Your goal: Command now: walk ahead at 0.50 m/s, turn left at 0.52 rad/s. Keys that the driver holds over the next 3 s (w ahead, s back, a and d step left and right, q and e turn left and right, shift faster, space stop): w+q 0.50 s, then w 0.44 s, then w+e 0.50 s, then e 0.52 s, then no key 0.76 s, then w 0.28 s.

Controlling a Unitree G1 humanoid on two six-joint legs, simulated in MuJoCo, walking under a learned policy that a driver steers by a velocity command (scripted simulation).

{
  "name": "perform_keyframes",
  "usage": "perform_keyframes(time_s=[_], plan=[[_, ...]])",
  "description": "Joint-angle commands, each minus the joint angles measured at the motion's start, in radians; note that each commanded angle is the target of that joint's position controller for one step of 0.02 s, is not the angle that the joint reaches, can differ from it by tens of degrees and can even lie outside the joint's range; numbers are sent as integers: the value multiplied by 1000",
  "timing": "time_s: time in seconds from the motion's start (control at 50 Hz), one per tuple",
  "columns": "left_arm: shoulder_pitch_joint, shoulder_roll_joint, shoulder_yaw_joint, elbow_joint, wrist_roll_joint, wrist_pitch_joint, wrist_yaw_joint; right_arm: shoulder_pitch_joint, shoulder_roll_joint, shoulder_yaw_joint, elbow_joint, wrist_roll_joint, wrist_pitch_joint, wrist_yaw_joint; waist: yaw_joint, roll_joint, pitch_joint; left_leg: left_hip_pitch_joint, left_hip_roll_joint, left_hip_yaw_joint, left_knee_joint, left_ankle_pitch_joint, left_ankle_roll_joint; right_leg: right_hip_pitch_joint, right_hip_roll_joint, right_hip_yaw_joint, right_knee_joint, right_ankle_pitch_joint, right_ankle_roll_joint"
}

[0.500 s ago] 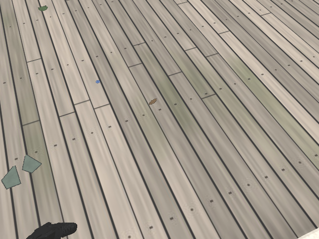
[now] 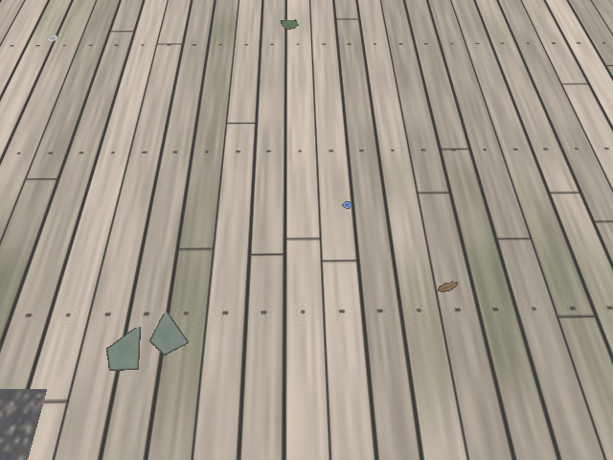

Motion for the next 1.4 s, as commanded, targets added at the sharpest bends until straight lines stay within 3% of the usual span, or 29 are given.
perform_keyframes(time_s=[0.02,0.06,0.08,0.1,0.12,0.14,0.16,0.22,0.26,0.3,0.38,0.46,0.48,0.5,0.52,0.54,0.56,0.6,0.74,0.88,0.92,0.96,0.98,1.0,1.02,1.04,1.1,1.22,1.4], plan=[[40,170,34,-34,-13,15,6,-89,-64,-14,-73,-6,-12,7,-3,-68,73,28,-43,83,-40,-138,26,-33,-276,122,78,889,-135],[20,184,30,-27,-16,12,-9,210,-156,-66,18,-6,-9,-26,-162,-67,-88,471,-114,146,-54,-108,99,-183,-223,68,486,1036,-89],[31,125,22,-14,0,-10,-20,300,-225,-89,47,-3,3,-49,-211,94,-133,818,-1,-10,18,195,193,-540,-98,74,918,460,-15],[163,42,-17,-56,31,-46,-39,310,-304,-74,34,-13,-12,-52,-112,251,-339,1160,197,-303,289,688,344,-875,-37,229,1272,-171,21],[56,137,-20,-131,-21,-73,-53,491,-285,-79,31,-2,-8,-45,-244,143,-609,1269,305,-573,83,179,489,-907,16,384,1246,-107,33],[-80,125,-18,-178,-58,-79,-46,468,-276,-82,64,7,-3,-60,-222,69,-470,1166,264,-615,-98,-255,413,-1019,-26,373,1114,-7,20],[-151,139,-23,-185,-50,-73,-28,319,-204,-59,16,4,-9,-71,-182,-33,-311,988,245,-578,-162,-433,342,-1039,-77,362,978,132,-5],[-97,157,1,-144,20,-36,-12,62,-160,-37,-65,-8,-39,-78,-33,-71,-71,397,172,-449,-222,-233,309,-759,-136,405,658,322,19],[-140,113,-10,-159,38,-33,-16,58,-166,-40,-62,-12,-39,-95,-36,-35,-18,229,94,-300,-238,-73,281,-633,-122,356,409,363,54],[-191,62,-26,-172,36,-38,-28,71,-181,-48,-59,-8,-33,-111,-58,22,-42,166,3,-176,-218,-35,230,-489,-62,310,181,561,57],[-295,82,-21,-203,7,-38,-43,187,-169,-52,-26,15,-12,-115,-119,33,-60,276,32,-257,-168,-256,183,-449,7,326,-23,693,32],[-187,140,15,-186,13,-51,-48,178,-132,-43,-35,6,-6,-112,-36,57,-62,301,18,-341,-14,-394,114,-278,9,334,-96,595,-47],[-70,175,30,-171,24,-55,-42,175,-86,-26,-46,-3,-9,-108,22,-5,-134,232,-45,-278,189,-432,75,-102,-77,415,-111,539,-91],[51,272,52,-156,44,-50,-40,305,-9,-5,-67,6,-22,-105,-5,-285,-279,-23,-189,-149,556,-735,7,215,-319,805,-192,367,-234],[89,250,50,-131,28,-45,-49,323,-63,-7,-68,25,-28,-102,-6,-393,-291,-217,-156,-140,748,-869,-8,255,-410,1147,-321,40,-299],[32,174,30,-147,18,-45,-49,255,-146,-29,-58,26,-27,-103,14,-247,-156,-260,-109,-161,815,-781,-7,150,-366,1050,-355,-55,-263],[-26,147,20,-149,22,-37,-49,169,-154,-33,-76,14,-21,-105,7,-167,-71,-252,-74,-118,806,-701,-7,34,-318,895,-350,52,-229],[-109,104,3,-144,31,-32,-52,128,-131,-36,-91,-4,-18,-101,-41,-146,-1,-167,-17,-108,691,-612,-9,-144,-237,688,-373,300,-220],[-79,152,17,-84,3,-35,-46,34,-51,-3,-113,-12,-25,-86,-45,-129,-19,-81,20,-25,310,-400,-36,-164,-207,455,-459,580,-249],[6,185,23,-12,-15,-8,-47,-119,-62,3,-149,4,-43,-62,1,-145,26,20,-21,30,54,-326,-26,-106,-225,385,-423,606,-221],[-2,199,26,4,-21,2,-45,-94,-82,-4,-146,3,-49,-59,-31,-155,20,86,-37,48,5,-368,6,-76,-242,382,-371,686,-204],[-10,179,14,12,-22,7,-42,104,-146,-40,-83,-9,-51,-68,-135,-122,-92,408,-74,72,-49,-361,53,-140,-174,317,-127,930,-160],[-24,126,-11,-13,0,4,-42,294,-223,-66,-52,-22,-50,-81,-218,-16,-234,698,109,-132,-36,-366,117,-328,-115,270,179,739,-114],[69,17,-45,-37,2,-15,-43,342,-306,-80,-37,-26,-44,-83,-170,245,-336,962,335,-566,-141,-534,261,-699,49,268,516,137,-57],[19,123,-18,-22,-21,-29,-45,347,-213,-57,-36,-16,-46,-82,-209,145,-302,911,330,-623,-201,-660,257,-807,16,398,646,86,-62],[-49,168,-3,-46,-37,-35,-47,287,-168,-40,-38,-13,-51,-82,-194,110,-180,806,298,-478,-217,-629,214,-851,-26,401,660,177,-77],[-86,133,2,-43,-16,-12,-40,139,-82,-15,-40,-28,-68,-76,-106,73,-49,536,193,-217,-308,-424,154,-733,-107,394,548,374,-65],[-136,67,-7,-64,-12,27,-46,145,-118,-32,18,-36,-91,-91,-78,6,4,474,180,19,-371,-144,145,-755,-98,410,376,579,-35],[-393,44,-30,-187,-8,23,-105,250,-175,-43,87,-10,-47,-111,-155,-12,80,665,210,200,-316,-17,93,-753,-55,255,23,657,-96]])
Next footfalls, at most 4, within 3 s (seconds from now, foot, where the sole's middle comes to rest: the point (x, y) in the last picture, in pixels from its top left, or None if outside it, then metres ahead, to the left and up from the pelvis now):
0.06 left None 0.21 0.12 -0.82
0.48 right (359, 454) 0.51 -0.05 -0.82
0.98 left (217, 390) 0.63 0.29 -0.82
1.50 right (288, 268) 0.99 0.16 -0.82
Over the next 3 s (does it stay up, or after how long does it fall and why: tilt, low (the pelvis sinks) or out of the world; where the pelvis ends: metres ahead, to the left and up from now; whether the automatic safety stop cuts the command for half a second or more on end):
stays up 1.05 0.26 -0.06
